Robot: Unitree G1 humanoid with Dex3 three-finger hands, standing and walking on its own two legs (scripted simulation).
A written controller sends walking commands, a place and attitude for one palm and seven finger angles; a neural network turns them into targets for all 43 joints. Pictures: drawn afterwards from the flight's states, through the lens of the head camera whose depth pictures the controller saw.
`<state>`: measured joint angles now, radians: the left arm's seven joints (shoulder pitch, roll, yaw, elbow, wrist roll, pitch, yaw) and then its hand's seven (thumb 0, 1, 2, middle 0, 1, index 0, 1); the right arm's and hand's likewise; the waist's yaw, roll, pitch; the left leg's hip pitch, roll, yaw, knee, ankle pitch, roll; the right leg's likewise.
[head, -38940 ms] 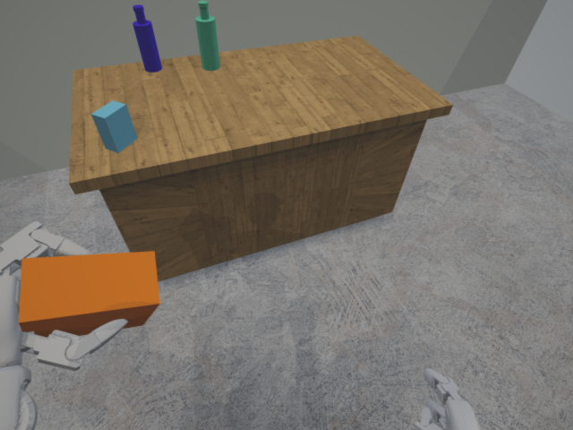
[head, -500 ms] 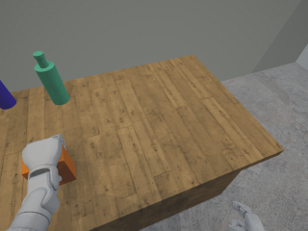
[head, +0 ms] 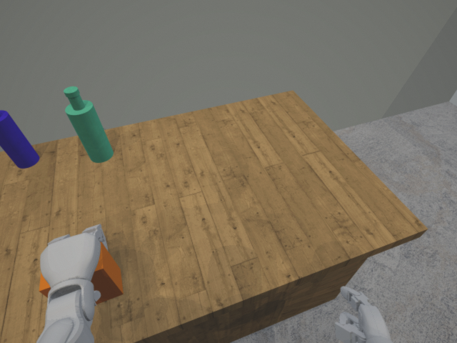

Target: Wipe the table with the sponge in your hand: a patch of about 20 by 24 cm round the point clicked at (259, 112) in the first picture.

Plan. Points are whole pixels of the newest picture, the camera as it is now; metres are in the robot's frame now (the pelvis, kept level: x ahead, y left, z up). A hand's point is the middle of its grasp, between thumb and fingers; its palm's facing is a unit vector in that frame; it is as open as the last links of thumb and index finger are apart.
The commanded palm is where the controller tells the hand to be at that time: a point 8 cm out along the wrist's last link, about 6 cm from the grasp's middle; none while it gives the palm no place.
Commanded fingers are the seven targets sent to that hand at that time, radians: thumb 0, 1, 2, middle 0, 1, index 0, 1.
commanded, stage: wipe back along the first lane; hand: left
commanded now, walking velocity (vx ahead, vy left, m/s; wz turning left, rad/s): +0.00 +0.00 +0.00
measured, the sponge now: (89, 282) +0.23 +0.30 -0.05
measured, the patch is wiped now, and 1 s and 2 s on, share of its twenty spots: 1.00 1.00 1.00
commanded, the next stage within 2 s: lift the sponge slowly off the table in 0.42 s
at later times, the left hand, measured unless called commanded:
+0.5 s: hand (87, 288) +0.21 +0.28 -0.02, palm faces -0.07 -0.05 -1.00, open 9.7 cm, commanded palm +0.17 +0.26 +0.01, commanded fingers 0.00 0.10 1.30 -1.20 -1.60 -1.20 -1.60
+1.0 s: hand (87, 289) +0.20 +0.28 -0.01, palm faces -0.08 -0.09 -0.99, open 9.7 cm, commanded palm +0.17 +0.26 +0.05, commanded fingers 0.00 0.10 1.30 -1.20 -1.60 -1.20 -1.60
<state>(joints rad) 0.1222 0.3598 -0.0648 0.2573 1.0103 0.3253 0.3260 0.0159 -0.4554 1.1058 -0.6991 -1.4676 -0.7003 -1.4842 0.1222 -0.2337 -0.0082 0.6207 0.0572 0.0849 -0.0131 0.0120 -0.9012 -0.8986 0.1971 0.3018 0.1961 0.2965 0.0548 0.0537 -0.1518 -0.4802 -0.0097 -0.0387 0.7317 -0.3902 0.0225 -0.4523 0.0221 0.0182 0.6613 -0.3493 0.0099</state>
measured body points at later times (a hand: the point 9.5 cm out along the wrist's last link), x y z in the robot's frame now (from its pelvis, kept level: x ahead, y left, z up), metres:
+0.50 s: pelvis -0.01 -0.01 +0.00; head -0.01 -0.03 +0.45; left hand +0.20 +0.28 +0.04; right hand +0.20 -0.23 -0.09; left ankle -0.02 +0.10 -0.72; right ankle -0.01 -0.14 -0.72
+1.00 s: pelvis -0.01 -0.01 +0.00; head -0.01 -0.03 +0.45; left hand +0.20 +0.28 +0.04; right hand +0.20 -0.24 -0.08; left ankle -0.02 +0.10 -0.72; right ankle -0.01 -0.14 -0.72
